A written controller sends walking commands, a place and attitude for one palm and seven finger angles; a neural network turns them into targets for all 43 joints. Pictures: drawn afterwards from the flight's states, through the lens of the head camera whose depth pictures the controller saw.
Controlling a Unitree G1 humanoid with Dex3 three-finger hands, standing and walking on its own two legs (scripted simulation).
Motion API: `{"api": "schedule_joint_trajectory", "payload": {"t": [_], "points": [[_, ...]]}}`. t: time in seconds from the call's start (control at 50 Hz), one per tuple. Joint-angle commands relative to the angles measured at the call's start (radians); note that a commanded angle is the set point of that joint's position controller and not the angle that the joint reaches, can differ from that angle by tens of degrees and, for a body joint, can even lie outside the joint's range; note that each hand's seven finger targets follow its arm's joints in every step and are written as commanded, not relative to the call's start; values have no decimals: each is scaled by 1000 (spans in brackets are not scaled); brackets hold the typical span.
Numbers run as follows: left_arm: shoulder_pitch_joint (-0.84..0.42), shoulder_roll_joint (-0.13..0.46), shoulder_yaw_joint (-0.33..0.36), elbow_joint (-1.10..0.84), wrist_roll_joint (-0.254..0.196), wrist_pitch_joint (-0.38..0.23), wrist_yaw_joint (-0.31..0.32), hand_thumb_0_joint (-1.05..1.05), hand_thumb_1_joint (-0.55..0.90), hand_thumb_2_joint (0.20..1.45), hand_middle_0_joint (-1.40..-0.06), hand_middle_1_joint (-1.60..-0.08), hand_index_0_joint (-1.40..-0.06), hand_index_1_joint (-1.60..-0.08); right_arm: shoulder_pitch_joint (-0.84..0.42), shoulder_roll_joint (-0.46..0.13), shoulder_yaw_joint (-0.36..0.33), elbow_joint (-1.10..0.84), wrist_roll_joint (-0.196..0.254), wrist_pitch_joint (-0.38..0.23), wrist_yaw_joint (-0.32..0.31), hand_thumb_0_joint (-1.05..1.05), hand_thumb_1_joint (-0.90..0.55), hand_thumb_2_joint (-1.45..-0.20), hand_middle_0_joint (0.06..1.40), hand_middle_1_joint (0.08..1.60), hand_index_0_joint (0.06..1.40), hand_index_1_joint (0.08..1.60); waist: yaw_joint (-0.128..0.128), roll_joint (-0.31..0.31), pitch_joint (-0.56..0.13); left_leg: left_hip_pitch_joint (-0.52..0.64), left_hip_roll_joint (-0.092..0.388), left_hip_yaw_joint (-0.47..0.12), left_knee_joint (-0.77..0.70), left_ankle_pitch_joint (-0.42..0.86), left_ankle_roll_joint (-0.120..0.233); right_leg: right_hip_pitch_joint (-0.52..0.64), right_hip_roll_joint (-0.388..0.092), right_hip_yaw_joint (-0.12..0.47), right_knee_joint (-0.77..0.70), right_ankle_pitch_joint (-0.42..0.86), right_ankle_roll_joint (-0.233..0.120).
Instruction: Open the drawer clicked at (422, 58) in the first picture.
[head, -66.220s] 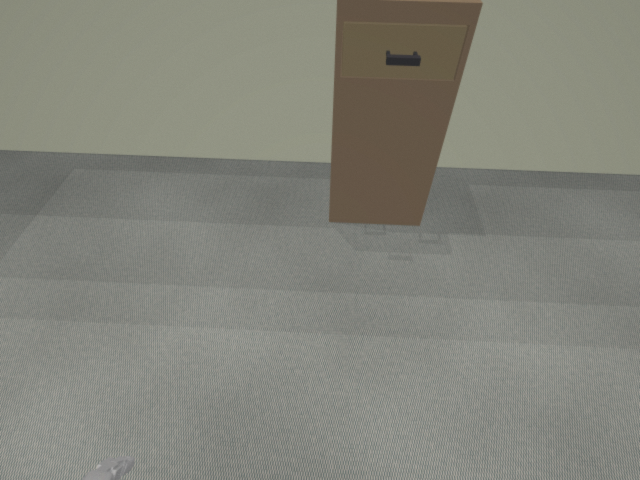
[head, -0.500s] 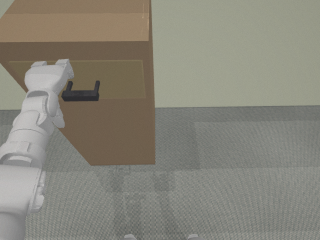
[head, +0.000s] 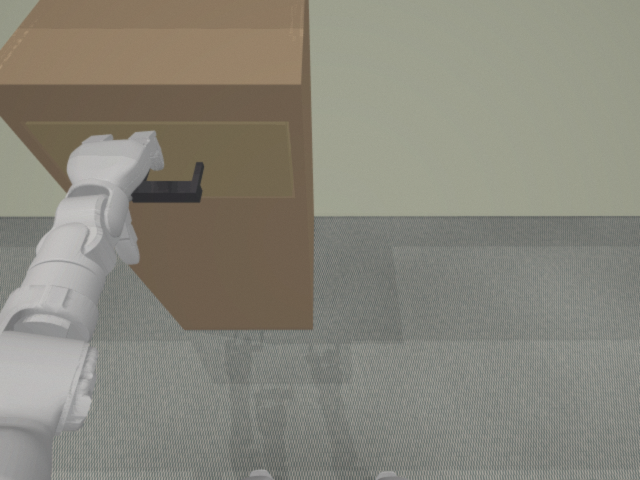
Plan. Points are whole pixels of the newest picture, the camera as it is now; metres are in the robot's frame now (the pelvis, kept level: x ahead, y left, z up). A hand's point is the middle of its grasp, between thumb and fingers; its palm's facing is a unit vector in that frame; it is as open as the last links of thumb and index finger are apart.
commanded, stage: re-aim the fingers above the handle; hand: left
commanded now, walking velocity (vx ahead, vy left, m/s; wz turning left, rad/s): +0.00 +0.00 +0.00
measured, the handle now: (168, 180) +0.54 +0.22 +0.01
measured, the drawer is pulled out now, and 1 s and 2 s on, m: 0.00 0.00 0.00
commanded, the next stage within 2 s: lower the fingers behind the handle in 0.34 s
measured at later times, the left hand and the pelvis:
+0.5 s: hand (111, 199) +0.46 +0.27 +0.06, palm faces -0.16 +0.01 -0.99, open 13.8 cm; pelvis +0.00 -0.01 +0.00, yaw +0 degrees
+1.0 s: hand (147, 201) +0.48 +0.24 +0.03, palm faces -0.07 -0.01 -1.00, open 13.8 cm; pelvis +0.00 +0.01 -0.01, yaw -1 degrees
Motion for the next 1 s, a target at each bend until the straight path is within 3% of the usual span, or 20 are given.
{"api": "schedule_joint_trajectory", "payload": {"t": [0.0, 0.02, 0.08, 0.16, 0.2, 0.26, 0.32, 0.36, 0.38, 0.46, 0.5, 0.54, 0.62, 0.64, 0.72, 0.78, 0.82, 0.88, 0.94, 0.98], "points": [[-498, 186, 59, -366, -32, -178, -13, 0, -500, 300, -300, -1200, -300, -1200, 92, -169, -66, -68, -7, -30, -52, 0, -900, -900, 200, 300, 200, 300, -63, 12, -404, 380, -52, -11, -23, 347, 43, 85, 61, -21, -83, 309, -39], [-522, 189, 62, -367, -26, -198, 3, 0, -500, 300, -300, -1200, -300, -1200, 90, -163, -60, -63, -6, -31, -49, 0, -900, -900, 200, 300, 200, 300, -61, 31, -381, 363, -54, -16, -20, 342, 37, 58, 61, -26, -75, 289, -42], [-512, 319, 200, -281, 18, -202, 113, 0, -500, 300, -300, -1200, -300, -1200, 82, -157, -50, -58, -3, -26, -28, 0, -900, -900, 200, 300, 200, 300, -14, 76, -334, 265, -58, -21, -16, 311, 23, 32, 65, -35, -41, 233, -55], [-404, 416, 283, -152, 68, -79, 236, 0, -500, 300, -300, -1200, -300, -1200, 46, -160, -35, -81, -10, -12, -2, 0, -900, -900, 200, 300, 200, 300, 51, 53, -387, 152, -61, 11, -14, 322, 14, 114, 58, -38, -2, 270, -55], [-350, 378, 239, -108, 92, 0, 250, 0, -500, 300, -300, -1200, -300, -1200, 49, -162, -37, -97, -10, -6, 11, 0, -900, -900, 200, 300, 200, 300, 59, 45, -451, 164, -58, 33, -10, 362, 11, 160, 60, -36, 6, 338, -51], [-368, 427, 260, -97, 87, 62, 234, 0, -500, 300, -300, -1200, -300, -1200, 50, -175, -38, -99, -4, 15, 8, 0, -900, -900, 200, 300, 200, 300, 52, -46, -512, 165, -56, 42, -17, 362, 17, 245, 56, -23, -10, 385, -38], [-409, 399, 212, -94, 52, 78, 178, 0, -500, 300, -300, -1200, -300, -1200, 41, -178, -37, -112, 17, 13, -15, 0, -900, -900, 200, 300, 200, 300, 10, -124, -460, 155, -57, 47, -50, 262, 32, 277, 45, -9, -66, 355, -18], [-481, 359, 166, -132, 35, 30, 118, 0, -500, 300, -300, -1200, -300, -1200, 50, -186, -41, -110, 20, 3, -35, 0, -900, -900, 200, 300, 200, 300, -37, -129, -441, 190, -52, 37, -59, 234, 43, 257, 41, 0, -95, 336, -16], [-506, 301, 109, -167, 30, -5, 88, 0, -500, 300, -300, -1200, -300, -1200, 56, -183, -46, -105, 20, -7, -43, 0, -900, -900, 200, 300, 200, 300, -57, -85, -430, 230, -51, 36, -62, 232, 48, 220, 42, 1, -106, 325, -15], [-490, 176, 8, -227, 3, -141, -3, 0, -500, 300, -300, -1200, -300, -1200, 84, -173, -55, -75, 8, -31, -63, 0, -900, -900, 200, 300, 200, 300, -97, -34, -340, 297, -51, 14, -42, 220, 50, 91, 49, -3, -121, 260, -26], [-468, 201, 39, -222, -10, -190, -15, 0, -500, 300, -300, -1200, -300, -1200, 94, -180, -54, -60, 5, -35, -61, 0, -900, -900, 200, 300, 200, 300, -87, -15, -279, 276, -51, 0, -33, 192, 42, 20, 51, -12, -107, 201, -33], [-463, 210, 64, -217, -12, -227, -2, 0, -500, 300, -300, -1200, -300, -1200, 101, -176, -56, -57, 3, -35, -53, 0, -900, -900, 200, 300, 200, 300, -75, 24, -280, 265, -53, -8, -20, 192, 34, -22, 54, -18, -82, 168, -44], [-455, 271, 151, -212, 19, -243, 98, 0, -500, 300, -300, -1200, -300, -1200, 109, -167, -57, -63, -7, -31, -26, 0, -900, -900, 200, 300, 200, 300, -33, 77, -368, 225, -56, -12, 26, 273, 24, -35, 60, -29, -14, 208, -55], [-448, 325, 208, -219, 32, -237, 132, 0, -500, 300, -300, -1200, -300, -1200, 114, -170, -61, -64, -11, -29, -19, 0, -900, -900, 200, 300, 200, 300, -13, 94, -405, 220, -52, -18, 34, 306, 17, -32, 63, -34, 10, 225, -59], [-446, 305, 217, -224, 80, -160, 249, 0, -500, 300, -300, -1200, -300, -1200, 116, -171, -69, -69, -29, -28, 11, 0, -900, -900, 200, 300, 200, 300, 3, 134, -536, 243, -46, -16, 75, 419, 8, -35, 71, -50, 61, 277, -58], [-475, 298, 208, -221, 94, -84, 284, 0, -500, 300, -300, -1200, -300, -1200, 126, -184, -74, -62, -31, -20, 24, 0, -900, -900, 200, 300, 200, 300, -15, 102, -598, 286, -33, -20, 86, 474, 8, -23, 77, -57, 65, 306, -50], [-495, 238, 159, -232, 90, -43, 278, 0, -500, 300, -300, -1200, -300, -1200, 133, -183, -80, -57, -29, -19, 27, 0, -900, -900, 200, 300, 200, 300, -26, 110, -614, 331, -28, -22, 80, 491, 7, -20, 80, -58, 50, 312, -48], [-519, 201, 112, -202, 76, -9, 234, 0, -500, 300, -300, -1200, -300, -1200, 140, -185, -78, -41, -22, -12, 18, 0, -900, -900, 200, 300, 200, 300, -60, 62, -558, 343, -20, -31, 63, 471, 13, -32, 83, -61, 23, 294, -43], [-489, 162, 73, -154, 60, -10, 181, 0, -500, 300, -300, -1200, -300, -1200, 135, -181, -71, -38, -16, -11, 3, 0, -900, -900, 200, 300, 200, 300, -70, 13, -450, 302, -23, -32, 30, 370, 21, -37, 80, -60, -8, 240, -44], [-484, 159, 70, -162, 57, -41, 159, 0, -500, 300, -300, -1200, -300, -1200, 133, -174, -66, -39, -19, -14, -5, 0, -900, -900, 200, 300, 200, 300, -67, 26, -439, 305, -24, -30, 24, 364, 24, -39, 77, -56, -12, 232, -45]]}}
